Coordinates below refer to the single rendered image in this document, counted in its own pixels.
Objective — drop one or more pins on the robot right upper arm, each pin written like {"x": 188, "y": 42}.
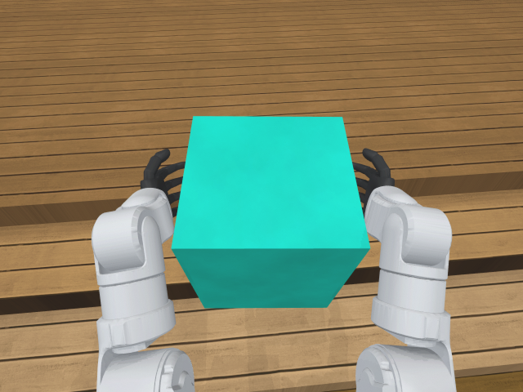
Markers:
{"x": 397, "y": 368}

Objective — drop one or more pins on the robot left hand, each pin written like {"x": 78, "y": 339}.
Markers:
{"x": 154, "y": 177}

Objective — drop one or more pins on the robot left upper arm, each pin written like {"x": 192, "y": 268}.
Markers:
{"x": 163, "y": 370}

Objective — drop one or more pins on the right robot forearm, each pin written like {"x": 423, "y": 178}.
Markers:
{"x": 414, "y": 262}

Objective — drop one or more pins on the carton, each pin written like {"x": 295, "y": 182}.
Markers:
{"x": 269, "y": 214}

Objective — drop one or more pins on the left robot forearm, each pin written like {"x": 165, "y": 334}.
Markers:
{"x": 128, "y": 254}

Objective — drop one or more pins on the robot right hand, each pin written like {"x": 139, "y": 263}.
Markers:
{"x": 381, "y": 177}

